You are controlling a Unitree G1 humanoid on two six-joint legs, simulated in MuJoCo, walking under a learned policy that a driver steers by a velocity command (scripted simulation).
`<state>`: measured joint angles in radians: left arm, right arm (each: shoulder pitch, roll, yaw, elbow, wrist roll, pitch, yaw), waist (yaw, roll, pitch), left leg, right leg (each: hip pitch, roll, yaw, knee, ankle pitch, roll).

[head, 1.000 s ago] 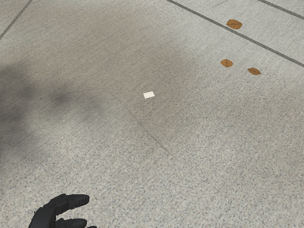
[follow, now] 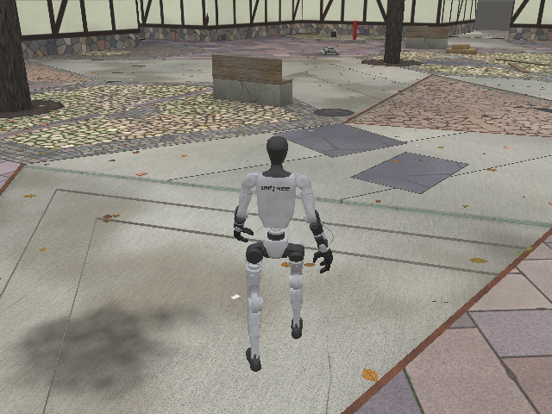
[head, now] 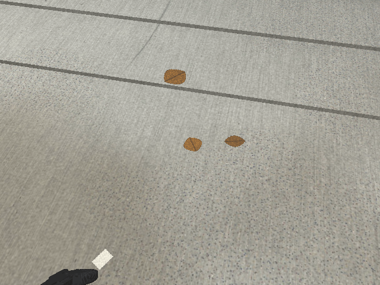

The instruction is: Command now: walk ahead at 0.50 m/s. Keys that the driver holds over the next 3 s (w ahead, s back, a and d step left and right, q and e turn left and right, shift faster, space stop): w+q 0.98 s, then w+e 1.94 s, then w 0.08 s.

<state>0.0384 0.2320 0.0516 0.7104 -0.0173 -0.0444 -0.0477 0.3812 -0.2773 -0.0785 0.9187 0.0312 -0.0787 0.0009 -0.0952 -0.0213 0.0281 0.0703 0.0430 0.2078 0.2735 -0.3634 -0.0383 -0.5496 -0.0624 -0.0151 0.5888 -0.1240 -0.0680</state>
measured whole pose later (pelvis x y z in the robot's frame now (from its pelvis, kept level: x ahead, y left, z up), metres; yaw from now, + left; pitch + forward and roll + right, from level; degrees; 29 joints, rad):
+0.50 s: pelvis +0.26 +0.00 +0.00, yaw +14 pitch +1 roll -3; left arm 0.33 0.25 0.09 0.92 -0.01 -0.08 0.01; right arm 0.11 -0.25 -0.06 0.77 0.02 -0.03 0.05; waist 0.07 0.04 0.02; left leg -0.65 0.10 0.03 0.69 -0.03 0.06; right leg 0.11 -0.01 -0.29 0.24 -0.36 0.03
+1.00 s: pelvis +0.52 +0.11 +0.01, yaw +31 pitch +2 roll +0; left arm 0.01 0.27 0.06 0.73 0.00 -0.10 -0.02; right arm 0.35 -0.28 -0.08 0.74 0.02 -0.05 -0.01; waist -0.08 -0.04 0.02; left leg -0.10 -0.11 -0.17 0.40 -0.32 0.08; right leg -0.59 -0.03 0.09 0.52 0.04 0.04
